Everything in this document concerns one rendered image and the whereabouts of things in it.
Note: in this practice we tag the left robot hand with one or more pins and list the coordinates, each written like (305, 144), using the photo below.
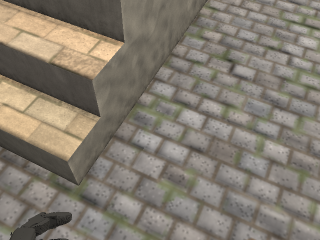
(39, 224)

